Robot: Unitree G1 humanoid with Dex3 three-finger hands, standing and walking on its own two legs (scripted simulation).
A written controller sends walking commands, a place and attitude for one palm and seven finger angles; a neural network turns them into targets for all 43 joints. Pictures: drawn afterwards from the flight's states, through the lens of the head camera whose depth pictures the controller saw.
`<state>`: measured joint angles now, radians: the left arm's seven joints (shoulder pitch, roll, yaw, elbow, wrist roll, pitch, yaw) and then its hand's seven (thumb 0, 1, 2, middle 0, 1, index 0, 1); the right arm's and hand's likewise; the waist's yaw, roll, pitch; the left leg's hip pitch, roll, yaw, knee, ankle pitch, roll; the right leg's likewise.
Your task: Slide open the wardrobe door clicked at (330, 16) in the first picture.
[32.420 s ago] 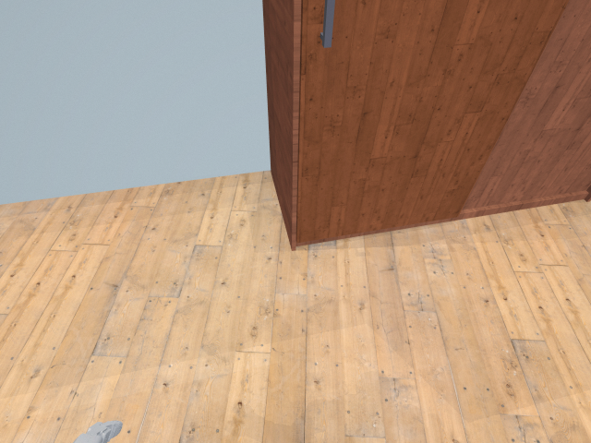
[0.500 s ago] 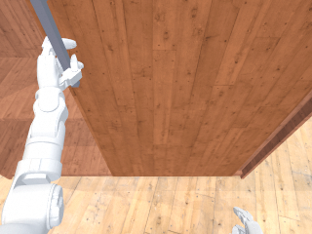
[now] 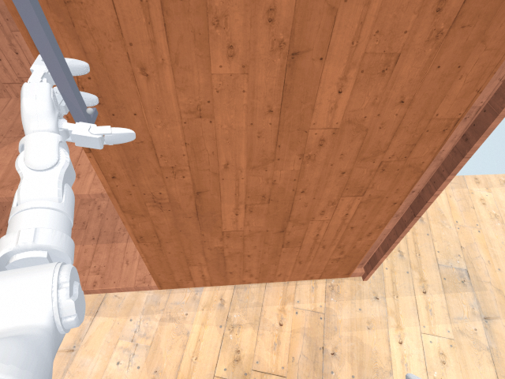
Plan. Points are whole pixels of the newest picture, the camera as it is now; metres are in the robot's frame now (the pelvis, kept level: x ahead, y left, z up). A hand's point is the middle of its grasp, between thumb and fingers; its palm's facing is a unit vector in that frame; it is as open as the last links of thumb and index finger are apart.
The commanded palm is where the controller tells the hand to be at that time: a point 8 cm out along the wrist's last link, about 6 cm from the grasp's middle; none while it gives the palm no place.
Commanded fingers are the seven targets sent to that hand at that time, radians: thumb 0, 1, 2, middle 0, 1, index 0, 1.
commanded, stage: loosen the grip on the handle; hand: left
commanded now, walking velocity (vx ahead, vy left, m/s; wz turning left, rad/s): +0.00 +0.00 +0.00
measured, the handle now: (64, 66) +0.50 +0.29 +0.23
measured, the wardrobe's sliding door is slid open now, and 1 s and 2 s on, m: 0.67 0.67 0.67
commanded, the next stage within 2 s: slip the hand off the handle in 0.18 s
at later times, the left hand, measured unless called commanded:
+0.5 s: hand (69, 113) +0.45 +0.29 +0.18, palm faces +0.36 -0.93 -0.12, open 14.3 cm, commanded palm +0.41 +0.34 +0.18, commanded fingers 0.00 -0.55 0.20 -0.25 -1.15 -0.25 -1.15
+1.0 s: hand (32, 114) +0.45 +0.34 +0.18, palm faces +0.33 -0.93 -0.14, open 14.7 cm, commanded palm +0.39 +0.38 +0.18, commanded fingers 0.00 -0.55 0.20 -0.25 -1.15 -0.25 -1.15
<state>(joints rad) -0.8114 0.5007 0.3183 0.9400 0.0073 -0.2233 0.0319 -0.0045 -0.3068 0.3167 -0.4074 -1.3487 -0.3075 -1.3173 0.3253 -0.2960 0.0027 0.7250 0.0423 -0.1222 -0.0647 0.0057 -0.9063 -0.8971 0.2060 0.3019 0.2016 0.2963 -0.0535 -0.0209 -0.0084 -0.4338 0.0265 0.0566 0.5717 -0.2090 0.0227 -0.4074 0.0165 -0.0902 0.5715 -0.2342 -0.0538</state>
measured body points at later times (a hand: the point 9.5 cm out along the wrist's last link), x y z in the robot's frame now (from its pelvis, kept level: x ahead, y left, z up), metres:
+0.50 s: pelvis +0.04 +0.01 +0.00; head +0.06 +0.01 +0.45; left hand +0.43 +0.33 +0.19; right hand +0.17 -0.24 -0.09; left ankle +0.06 +0.12 -0.73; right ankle +0.04 -0.08 -0.73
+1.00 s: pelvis +0.05 +0.03 +0.00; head +0.07 +0.04 +0.45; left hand +0.42 +0.39 +0.19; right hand +0.14 -0.23 -0.10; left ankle +0.06 +0.12 -0.73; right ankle +0.04 -0.08 -0.73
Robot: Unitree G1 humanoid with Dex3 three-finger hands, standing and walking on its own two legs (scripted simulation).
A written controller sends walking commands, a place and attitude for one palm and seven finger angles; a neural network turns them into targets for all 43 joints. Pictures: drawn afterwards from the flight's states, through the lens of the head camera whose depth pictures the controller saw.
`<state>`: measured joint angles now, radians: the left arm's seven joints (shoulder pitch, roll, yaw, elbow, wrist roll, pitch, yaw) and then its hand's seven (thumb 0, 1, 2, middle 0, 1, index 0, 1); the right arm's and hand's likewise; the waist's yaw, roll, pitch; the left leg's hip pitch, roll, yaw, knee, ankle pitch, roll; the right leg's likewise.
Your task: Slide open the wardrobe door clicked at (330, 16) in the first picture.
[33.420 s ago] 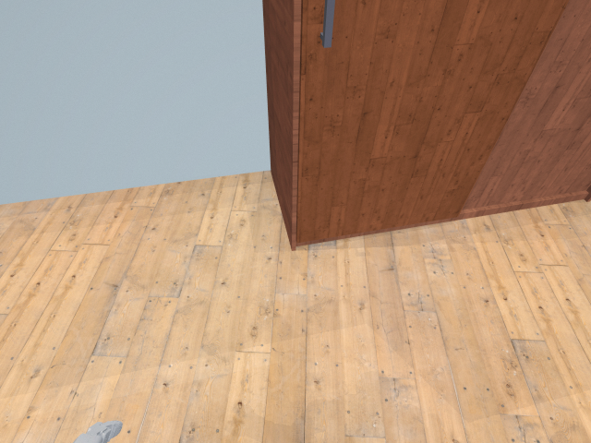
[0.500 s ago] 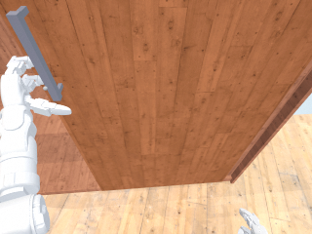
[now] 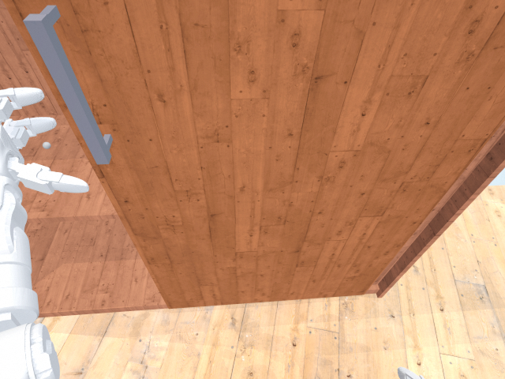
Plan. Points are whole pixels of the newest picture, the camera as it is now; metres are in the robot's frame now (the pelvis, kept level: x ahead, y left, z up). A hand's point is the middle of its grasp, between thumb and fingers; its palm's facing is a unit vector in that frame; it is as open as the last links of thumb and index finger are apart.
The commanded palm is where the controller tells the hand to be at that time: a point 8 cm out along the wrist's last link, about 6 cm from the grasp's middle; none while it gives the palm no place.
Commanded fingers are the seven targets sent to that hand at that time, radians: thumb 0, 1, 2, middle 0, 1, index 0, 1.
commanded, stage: slip the hand off the handle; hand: left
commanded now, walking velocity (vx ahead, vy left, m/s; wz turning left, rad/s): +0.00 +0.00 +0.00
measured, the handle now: (80, 95) +0.44 +0.27 +0.23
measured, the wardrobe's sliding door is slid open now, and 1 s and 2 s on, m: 0.67 0.67 0.67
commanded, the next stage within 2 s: draw the hand back to the body in 0.58 s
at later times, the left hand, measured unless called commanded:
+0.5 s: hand (23, 207) +0.28 +0.30 +0.17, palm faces +0.39 -0.91 -0.13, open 14.7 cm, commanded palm +0.23 +0.34 +0.17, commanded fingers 0.00 -0.55 0.20 -0.25 -1.15 -0.25 -1.15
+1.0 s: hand (22, 235) +0.24 +0.27 +0.18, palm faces +0.16 -0.99 -0.06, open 14.7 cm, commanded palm +0.19 +0.32 +0.18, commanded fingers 0.00 -0.55 0.20 -0.25 -1.15 -0.25 -1.15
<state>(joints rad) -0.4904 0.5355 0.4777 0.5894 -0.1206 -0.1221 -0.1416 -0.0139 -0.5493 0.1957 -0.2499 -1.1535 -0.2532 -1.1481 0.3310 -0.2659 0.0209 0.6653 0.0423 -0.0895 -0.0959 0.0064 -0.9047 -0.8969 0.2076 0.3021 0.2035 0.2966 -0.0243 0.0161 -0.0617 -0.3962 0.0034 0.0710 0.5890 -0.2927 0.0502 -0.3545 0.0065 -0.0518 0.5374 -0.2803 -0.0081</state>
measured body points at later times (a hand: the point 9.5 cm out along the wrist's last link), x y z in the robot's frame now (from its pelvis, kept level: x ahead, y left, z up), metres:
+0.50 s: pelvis -0.02 -0.01 +0.00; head -0.03 -0.01 +0.45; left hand +0.26 +0.34 +0.18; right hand +0.19 -0.23 -0.07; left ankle +0.00 +0.08 -0.73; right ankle -0.01 -0.12 -0.73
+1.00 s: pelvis -0.01 -0.03 +0.00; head -0.04 -0.05 +0.45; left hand +0.22 +0.32 +0.19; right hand +0.18 -0.27 -0.06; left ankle +0.00 +0.08 -0.73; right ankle -0.01 -0.12 -0.73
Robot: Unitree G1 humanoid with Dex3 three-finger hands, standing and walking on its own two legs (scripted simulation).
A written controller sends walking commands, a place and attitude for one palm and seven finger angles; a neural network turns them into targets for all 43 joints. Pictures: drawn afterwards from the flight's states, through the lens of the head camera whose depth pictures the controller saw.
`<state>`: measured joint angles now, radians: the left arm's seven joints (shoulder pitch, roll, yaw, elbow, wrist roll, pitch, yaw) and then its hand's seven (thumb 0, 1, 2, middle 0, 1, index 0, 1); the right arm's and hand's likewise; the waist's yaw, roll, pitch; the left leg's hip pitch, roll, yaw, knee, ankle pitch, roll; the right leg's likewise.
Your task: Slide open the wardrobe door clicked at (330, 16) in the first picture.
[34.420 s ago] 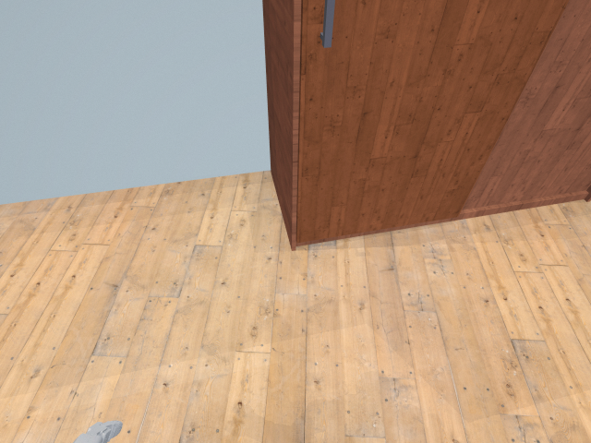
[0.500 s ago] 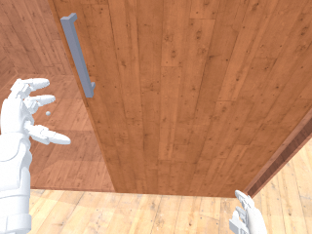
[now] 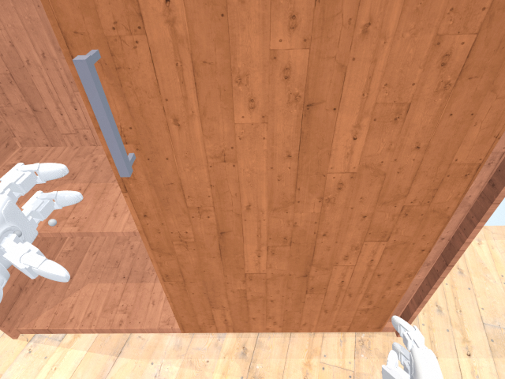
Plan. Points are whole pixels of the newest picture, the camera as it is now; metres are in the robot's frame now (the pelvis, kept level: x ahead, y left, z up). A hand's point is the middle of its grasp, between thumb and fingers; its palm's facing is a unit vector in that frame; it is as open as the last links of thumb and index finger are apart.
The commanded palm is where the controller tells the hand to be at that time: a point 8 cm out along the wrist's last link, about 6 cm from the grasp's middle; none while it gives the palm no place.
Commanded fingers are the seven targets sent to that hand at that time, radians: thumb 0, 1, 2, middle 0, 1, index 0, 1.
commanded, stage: draw the hand back to the body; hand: left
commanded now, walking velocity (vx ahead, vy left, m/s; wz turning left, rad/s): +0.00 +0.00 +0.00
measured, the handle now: (111, 118) +0.46 +0.29 +0.22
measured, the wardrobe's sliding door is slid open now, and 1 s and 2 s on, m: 0.67 0.67 0.67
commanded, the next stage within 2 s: step back with the hand held close in 1.28 s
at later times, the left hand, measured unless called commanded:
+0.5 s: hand (34, 254) +0.21 +0.30 +0.16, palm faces +0.49 -0.82 -0.31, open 12.8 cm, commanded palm +0.17 +0.33 +0.17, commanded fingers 0.00 0.21 0.57 -0.22 -0.70 -0.22 -0.70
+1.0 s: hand (37, 264) +0.20 +0.29 +0.16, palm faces +0.44 -0.82 -0.37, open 8.0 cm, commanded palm +0.15 +0.32 +0.18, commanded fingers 0.00 0.90 0.90 -0.20 -0.30 -0.20 -0.30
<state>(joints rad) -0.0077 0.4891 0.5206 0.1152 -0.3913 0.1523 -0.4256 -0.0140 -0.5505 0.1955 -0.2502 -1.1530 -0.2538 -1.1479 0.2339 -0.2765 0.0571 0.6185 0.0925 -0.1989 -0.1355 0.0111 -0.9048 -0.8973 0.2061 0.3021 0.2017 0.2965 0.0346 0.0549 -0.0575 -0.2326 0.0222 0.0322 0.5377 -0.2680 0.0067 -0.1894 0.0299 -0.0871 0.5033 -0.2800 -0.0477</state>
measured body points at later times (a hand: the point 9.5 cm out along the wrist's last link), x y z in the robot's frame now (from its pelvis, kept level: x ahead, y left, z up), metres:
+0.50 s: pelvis +0.00 +0.02 +0.01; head -0.02 +0.00 +0.46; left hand +0.18 +0.34 +0.18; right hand +0.18 -0.20 -0.08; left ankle +0.01 +0.12 -0.73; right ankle +0.00 -0.08 -0.73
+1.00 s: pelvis +0.02 +0.03 +0.01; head -0.01 +0.01 +0.46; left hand +0.17 +0.33 +0.18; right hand +0.22 -0.19 -0.07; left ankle +0.01 +0.12 -0.73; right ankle +0.00 -0.08 -0.73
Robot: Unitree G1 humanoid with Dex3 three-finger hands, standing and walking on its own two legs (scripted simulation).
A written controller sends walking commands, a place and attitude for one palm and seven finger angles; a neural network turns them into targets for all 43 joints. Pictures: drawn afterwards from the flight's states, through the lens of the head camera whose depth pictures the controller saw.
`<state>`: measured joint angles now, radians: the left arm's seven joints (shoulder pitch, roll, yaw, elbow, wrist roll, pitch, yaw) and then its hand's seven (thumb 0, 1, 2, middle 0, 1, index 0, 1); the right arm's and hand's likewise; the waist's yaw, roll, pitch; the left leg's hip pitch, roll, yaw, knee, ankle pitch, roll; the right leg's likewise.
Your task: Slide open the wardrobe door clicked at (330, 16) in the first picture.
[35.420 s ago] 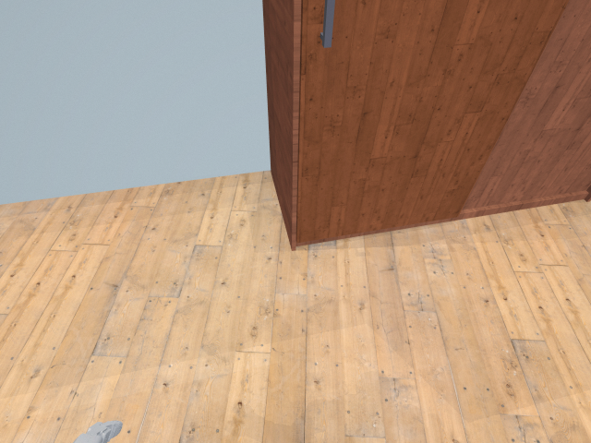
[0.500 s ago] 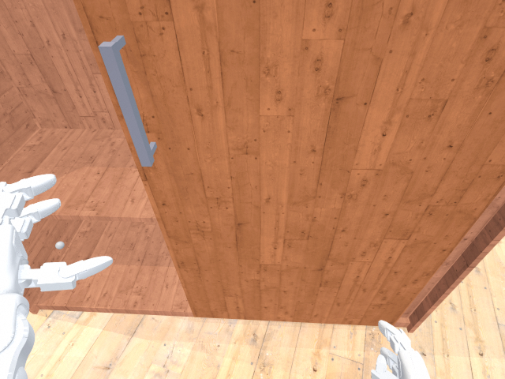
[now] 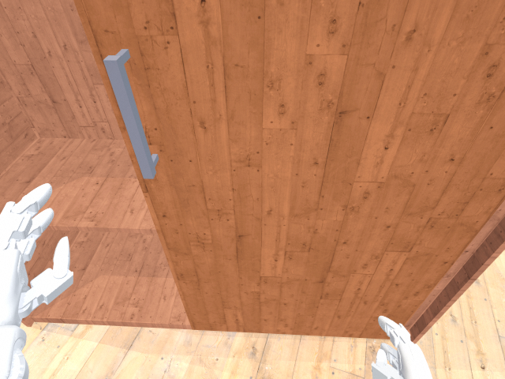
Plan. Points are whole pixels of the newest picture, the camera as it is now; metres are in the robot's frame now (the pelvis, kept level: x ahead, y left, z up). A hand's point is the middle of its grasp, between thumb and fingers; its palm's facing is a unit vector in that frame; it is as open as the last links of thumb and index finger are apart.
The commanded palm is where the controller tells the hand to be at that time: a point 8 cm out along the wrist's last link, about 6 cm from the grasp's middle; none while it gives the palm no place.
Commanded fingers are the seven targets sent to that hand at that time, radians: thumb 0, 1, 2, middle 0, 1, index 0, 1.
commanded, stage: draw the hand back to the body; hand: left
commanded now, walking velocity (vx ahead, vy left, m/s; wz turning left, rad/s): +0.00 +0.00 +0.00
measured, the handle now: (137, 119) +0.44 +0.26 +0.21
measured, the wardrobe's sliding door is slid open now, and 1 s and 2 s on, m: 0.67 0.67 0.67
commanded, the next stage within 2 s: step back with the hand held close in 0.28 s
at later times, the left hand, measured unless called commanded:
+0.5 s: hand (58, 268) +0.18 +0.26 +0.17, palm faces +0.47 -0.79 -0.39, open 7.4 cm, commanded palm +0.12 +0.29 +0.17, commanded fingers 0.00 0.90 0.90 -0.20 -0.30 -0.20 -0.30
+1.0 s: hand (7, 316) +0.12 +0.29 +0.15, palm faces +0.44 -0.77 -0.47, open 7.4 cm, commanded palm +0.06 +0.32 +0.17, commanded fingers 0.00 0.90 0.90 -0.20 -0.30 -0.20 -0.30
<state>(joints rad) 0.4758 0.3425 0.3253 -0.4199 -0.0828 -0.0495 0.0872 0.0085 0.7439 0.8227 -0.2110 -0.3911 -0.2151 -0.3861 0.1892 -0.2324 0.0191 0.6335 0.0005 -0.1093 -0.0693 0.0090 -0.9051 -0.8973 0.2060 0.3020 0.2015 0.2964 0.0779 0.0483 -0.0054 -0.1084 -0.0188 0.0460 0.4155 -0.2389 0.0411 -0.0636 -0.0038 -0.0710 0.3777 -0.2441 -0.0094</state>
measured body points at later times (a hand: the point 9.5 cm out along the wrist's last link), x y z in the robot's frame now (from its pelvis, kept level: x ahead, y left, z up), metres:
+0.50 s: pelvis -0.01 -0.01 +0.00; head -0.03 -0.03 +0.45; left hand +0.15 +0.30 +0.19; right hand +0.18 -0.23 -0.08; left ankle +0.00 +0.09 -0.74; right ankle -0.02 -0.11 -0.74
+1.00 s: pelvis -0.07 +0.02 -0.01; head -0.06 +0.03 +0.44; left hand +0.10 +0.33 +0.18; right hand +0.11 -0.22 -0.08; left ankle +0.00 +0.09 -0.74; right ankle -0.02 -0.11 -0.74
